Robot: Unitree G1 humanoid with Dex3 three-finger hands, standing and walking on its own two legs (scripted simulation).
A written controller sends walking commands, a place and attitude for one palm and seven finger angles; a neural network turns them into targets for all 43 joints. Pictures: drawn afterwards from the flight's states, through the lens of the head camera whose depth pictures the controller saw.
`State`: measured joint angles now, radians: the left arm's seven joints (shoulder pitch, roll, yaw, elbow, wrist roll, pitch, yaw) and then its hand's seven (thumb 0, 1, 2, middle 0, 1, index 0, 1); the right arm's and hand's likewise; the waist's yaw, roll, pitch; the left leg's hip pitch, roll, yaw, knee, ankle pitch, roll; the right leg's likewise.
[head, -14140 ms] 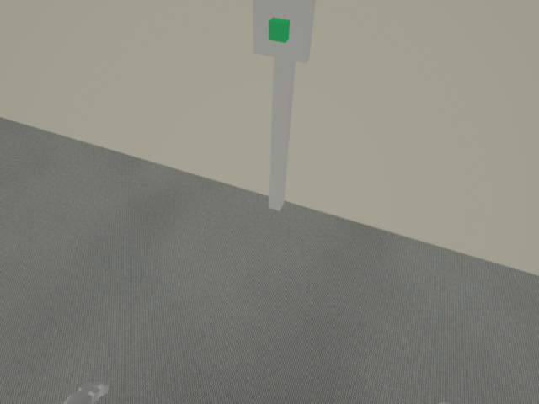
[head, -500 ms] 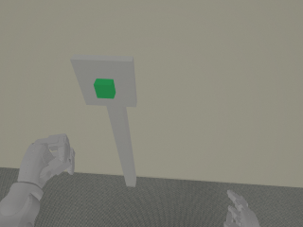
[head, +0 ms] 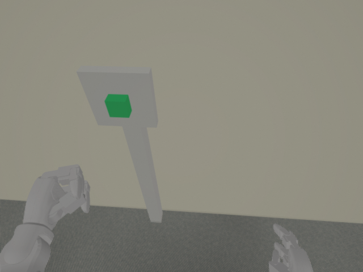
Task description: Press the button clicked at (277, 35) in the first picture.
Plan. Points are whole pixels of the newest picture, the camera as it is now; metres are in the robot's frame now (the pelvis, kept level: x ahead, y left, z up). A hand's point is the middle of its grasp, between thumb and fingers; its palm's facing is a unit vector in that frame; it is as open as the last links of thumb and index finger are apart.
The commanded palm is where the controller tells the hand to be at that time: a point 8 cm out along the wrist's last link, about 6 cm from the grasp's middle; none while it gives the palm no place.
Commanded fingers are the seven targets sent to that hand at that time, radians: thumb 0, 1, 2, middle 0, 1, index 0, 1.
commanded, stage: aim a knuckle at the button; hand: left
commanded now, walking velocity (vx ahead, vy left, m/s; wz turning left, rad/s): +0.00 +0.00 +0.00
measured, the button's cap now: (119, 105) +0.49 +0.21 +0.12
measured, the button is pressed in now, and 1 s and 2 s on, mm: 0 0 0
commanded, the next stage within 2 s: press the button with the knuckle in 1.84 s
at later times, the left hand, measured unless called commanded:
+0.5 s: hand (101, 165) +0.31 +0.20 +0.09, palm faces +0.02 -1.00 -0.04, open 3.1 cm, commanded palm +0.29 +0.25 +0.10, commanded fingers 0.00 0.90 0.90 -1.30 -1.50 -1.30 -1.50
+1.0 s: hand (111, 144) +0.39 +0.21 +0.08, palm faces +0.02 -1.00 -0.01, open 3.1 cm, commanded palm +0.36 +0.26 +0.09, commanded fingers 0.00 0.90 0.90 -1.30 -1.50 -1.30 -1.50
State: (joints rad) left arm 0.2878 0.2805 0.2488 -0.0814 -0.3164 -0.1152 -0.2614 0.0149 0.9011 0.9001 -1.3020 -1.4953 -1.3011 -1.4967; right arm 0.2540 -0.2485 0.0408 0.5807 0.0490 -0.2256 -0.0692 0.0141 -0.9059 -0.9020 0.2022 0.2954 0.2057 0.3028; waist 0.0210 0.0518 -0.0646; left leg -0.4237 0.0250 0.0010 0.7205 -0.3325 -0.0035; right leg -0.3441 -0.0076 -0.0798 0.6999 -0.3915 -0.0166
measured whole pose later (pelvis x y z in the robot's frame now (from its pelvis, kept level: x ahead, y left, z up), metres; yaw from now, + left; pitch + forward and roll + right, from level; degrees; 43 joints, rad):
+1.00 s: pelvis +0.01 +0.02 +0.00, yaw -2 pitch +7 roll -1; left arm -0.34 0.31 0.27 0.56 -0.22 -0.22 -0.22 0.01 0.90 0.90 -1.30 -1.50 -1.30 -1.50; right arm 0.28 -0.26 0.02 0.63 0.04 -0.08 -0.06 0.01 -0.91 -0.90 0.20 0.30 0.21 0.30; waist -0.04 0.02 -0.05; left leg -0.53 0.02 0.03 0.76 -0.35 0.02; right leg -0.46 -0.01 -0.05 0.73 -0.39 0.00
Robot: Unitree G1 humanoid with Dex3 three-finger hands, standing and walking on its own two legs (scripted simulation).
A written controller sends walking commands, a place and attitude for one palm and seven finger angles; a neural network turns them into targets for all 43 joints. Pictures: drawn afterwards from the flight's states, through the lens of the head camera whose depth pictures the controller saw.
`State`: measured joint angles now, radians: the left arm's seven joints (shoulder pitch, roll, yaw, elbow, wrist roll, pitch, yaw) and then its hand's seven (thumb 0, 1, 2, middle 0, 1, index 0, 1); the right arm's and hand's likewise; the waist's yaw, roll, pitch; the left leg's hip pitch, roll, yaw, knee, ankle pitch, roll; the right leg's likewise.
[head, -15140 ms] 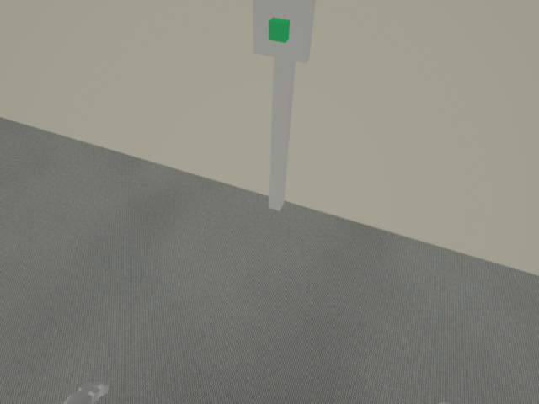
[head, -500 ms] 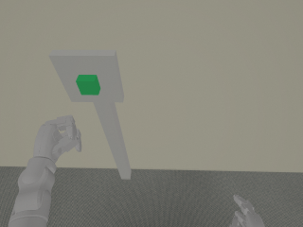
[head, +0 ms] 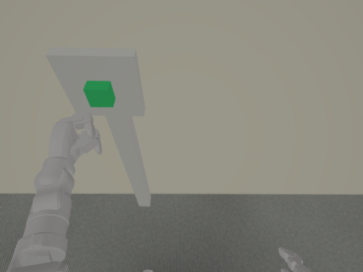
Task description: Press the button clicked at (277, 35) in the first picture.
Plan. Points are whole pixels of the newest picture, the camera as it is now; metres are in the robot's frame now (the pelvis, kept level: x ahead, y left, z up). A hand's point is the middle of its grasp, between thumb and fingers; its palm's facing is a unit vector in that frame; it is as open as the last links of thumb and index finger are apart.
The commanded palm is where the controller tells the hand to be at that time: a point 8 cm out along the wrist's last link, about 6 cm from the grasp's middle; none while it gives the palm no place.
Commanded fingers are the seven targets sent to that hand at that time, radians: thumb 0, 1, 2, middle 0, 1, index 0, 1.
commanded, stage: aim a knuckle at the button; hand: left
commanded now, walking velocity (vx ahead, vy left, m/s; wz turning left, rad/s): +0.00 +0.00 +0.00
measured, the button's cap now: (100, 93) +0.48 +0.21 +0.12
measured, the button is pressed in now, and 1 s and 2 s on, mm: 0 0 11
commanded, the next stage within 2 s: press the button with the knuckle in 0.84 s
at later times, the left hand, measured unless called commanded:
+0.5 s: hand (91, 139) +0.37 +0.21 +0.08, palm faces +0.05 -1.00 -0.01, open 3.1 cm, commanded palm +0.35 +0.25 +0.09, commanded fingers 0.00 0.90 0.90 -1.30 -1.50 -1.30 -1.50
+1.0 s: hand (99, 136) +0.38 +0.19 +0.09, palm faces +0.05 -1.00 -0.01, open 3.1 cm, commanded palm +0.35 +0.24 +0.09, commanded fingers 0.00 0.90 0.90 -1.30 -1.50 -1.30 -1.50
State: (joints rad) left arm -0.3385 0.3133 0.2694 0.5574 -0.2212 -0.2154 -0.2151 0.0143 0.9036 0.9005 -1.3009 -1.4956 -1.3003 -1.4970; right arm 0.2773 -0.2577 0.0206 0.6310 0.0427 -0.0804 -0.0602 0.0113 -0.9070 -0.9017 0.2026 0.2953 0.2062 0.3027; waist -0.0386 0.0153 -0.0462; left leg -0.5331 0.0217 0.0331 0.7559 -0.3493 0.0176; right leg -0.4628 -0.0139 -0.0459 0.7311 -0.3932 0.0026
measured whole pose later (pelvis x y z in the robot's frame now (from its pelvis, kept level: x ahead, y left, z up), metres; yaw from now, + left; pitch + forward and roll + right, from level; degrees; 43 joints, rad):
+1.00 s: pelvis +0.00 +0.00 +0.00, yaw +0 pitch +8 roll -1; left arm -0.39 0.32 0.27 0.65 -0.22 -0.24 -0.20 0.01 0.90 0.90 -1.30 -1.50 -1.30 -1.50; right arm 0.32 -0.26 0.02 0.62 0.05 -0.02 -0.05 0.01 -0.91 -0.90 0.20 0.30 0.21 0.30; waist -0.04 0.03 -0.07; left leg -0.56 0.03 0.03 0.78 -0.35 0.01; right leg -0.49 0.00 -0.04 0.76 -0.40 0.00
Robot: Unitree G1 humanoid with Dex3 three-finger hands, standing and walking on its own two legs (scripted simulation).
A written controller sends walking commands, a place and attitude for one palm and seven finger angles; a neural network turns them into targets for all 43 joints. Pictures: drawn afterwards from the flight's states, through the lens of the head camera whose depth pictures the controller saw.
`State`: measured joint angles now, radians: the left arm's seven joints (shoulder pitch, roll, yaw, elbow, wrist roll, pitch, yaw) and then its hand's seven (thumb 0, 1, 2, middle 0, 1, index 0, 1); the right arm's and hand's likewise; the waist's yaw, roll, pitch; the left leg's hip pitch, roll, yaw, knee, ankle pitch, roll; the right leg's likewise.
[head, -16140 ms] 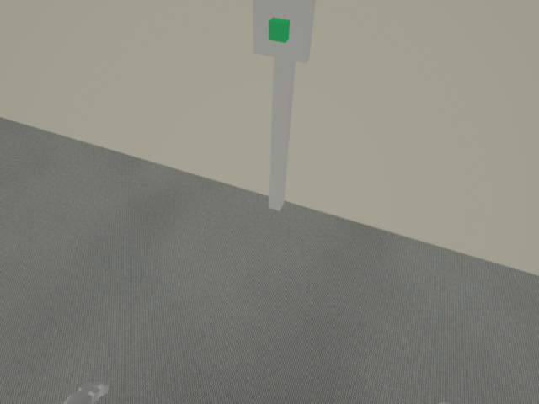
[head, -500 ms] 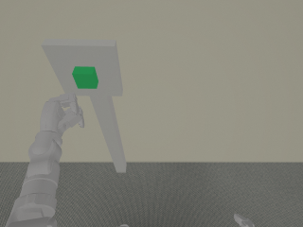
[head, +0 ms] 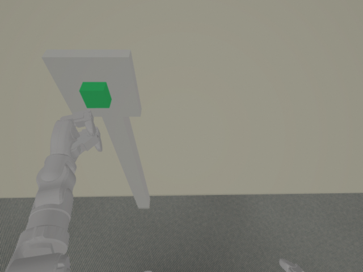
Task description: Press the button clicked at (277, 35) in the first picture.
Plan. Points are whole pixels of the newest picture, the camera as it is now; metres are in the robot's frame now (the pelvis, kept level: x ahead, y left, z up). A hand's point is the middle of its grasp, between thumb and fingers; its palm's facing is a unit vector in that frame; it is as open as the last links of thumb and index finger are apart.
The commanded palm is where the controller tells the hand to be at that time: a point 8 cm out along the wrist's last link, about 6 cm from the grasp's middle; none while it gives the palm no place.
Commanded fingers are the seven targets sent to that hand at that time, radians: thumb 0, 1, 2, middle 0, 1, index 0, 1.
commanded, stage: press the button with the knuckle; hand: left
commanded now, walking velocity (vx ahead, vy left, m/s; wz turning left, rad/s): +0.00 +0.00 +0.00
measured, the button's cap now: (96, 94) +0.48 +0.21 +0.12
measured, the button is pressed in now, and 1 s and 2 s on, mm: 0 11 0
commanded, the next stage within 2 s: hold the button down briefly in 1.02 s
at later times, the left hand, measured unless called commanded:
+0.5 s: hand (100, 124) +0.42 +0.20 +0.09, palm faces +0.06 -1.00 +0.00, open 3.1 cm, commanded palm +0.40 +0.25 +0.09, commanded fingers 0.00 0.90 0.90 -1.30 -1.50 -1.30 -1.50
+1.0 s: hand (100, 117) +0.44 +0.20 +0.09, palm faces +0.07 -1.00 -0.02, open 3.6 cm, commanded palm +0.44 +0.24 +0.09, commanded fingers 0.00 0.90 0.90 -1.30 -1.50 -1.30 -1.50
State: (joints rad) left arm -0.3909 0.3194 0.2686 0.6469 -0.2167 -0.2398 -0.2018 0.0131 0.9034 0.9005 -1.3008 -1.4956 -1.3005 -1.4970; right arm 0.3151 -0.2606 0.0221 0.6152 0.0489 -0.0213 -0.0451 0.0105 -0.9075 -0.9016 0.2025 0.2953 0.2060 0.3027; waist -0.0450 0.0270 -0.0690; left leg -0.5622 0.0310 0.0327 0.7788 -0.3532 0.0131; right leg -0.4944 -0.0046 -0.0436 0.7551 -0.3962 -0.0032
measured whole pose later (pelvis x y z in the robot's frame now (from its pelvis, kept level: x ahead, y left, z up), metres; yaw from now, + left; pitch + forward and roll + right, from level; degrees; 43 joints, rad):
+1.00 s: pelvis -0.02 +0.00 -0.01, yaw +1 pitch +12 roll -2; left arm -0.77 0.41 0.31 1.07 -0.14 -0.36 -0.19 0.01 0.90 0.90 -1.30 -1.50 -1.52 -1.50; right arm 0.35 -0.27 0.02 0.68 0.03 -0.01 -0.04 0.01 -0.91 -0.90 0.20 0.30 0.21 0.30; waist -0.10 0.02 -0.06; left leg -0.71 0.03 0.01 0.86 -0.35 0.02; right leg -0.63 0.00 -0.06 0.82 -0.39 0.00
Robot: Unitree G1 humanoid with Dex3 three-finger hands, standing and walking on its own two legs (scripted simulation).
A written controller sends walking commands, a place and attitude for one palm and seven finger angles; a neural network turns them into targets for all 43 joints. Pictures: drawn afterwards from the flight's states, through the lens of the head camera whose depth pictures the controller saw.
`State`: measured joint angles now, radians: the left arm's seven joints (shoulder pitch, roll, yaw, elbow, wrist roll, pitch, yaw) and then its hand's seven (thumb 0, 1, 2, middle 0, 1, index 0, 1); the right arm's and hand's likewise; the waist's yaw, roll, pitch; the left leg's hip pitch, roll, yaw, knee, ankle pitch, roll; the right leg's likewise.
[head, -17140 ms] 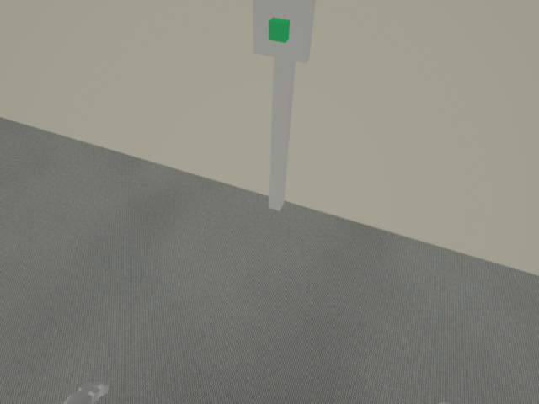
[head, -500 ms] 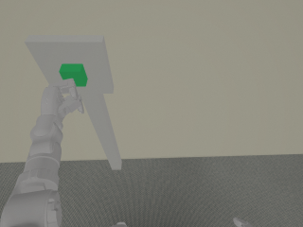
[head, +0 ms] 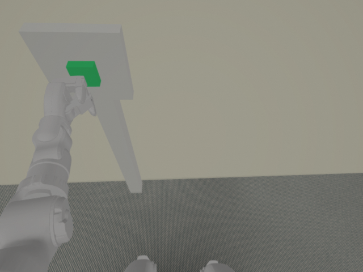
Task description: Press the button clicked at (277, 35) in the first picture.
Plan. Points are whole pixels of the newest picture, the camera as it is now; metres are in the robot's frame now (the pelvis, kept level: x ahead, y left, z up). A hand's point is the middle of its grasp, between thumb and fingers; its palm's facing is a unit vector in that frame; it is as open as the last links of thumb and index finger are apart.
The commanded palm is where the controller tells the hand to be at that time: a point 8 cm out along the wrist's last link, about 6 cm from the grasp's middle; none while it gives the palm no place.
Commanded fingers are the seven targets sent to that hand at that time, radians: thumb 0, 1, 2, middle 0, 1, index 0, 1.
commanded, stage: press the button with the knuckle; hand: left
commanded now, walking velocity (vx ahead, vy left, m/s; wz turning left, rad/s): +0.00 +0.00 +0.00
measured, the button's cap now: (85, 71) +0.51 +0.20 +0.14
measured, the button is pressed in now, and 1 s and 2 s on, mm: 11 0 0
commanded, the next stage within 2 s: hold the button down briefly in 0.02 s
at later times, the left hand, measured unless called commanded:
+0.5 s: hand (89, 99) +0.47 +0.20 +0.10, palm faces +0.07 -1.00 -0.03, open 3.7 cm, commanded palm +0.46 +0.23 +0.10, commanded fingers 0.00 0.90 0.90 -1.30 -1.50 -1.30 -1.50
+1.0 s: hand (91, 110) +0.44 +0.19 +0.10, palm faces +0.04 -1.00 -0.01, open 3.2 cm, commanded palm +0.40 +0.24 +0.10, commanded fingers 0.00 0.90 0.90 -1.30 -1.50 -1.30 -1.50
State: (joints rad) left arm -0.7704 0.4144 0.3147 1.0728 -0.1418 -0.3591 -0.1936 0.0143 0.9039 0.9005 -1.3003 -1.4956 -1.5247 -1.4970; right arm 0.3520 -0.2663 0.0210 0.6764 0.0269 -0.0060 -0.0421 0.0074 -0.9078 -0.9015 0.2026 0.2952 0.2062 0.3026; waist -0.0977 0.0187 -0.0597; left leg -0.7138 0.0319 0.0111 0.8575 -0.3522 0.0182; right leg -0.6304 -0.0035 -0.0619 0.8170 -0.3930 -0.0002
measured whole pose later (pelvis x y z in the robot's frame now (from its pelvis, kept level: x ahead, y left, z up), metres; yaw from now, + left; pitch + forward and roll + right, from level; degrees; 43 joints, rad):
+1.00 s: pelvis +0.01 +0.00 +0.00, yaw -1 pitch +11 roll -2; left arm -0.58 0.35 0.29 0.86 -0.18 -0.31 -0.19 0.01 0.90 0.90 -1.30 -1.50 -1.39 -1.50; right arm 0.35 -0.26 0.02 0.60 0.04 -0.01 -0.03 0.01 -0.91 -0.90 0.20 0.30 0.21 0.30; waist -0.07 0.03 -0.09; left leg -0.68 0.04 0.03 0.85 -0.37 0.02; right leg -0.60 0.00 -0.04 0.81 -0.40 0.00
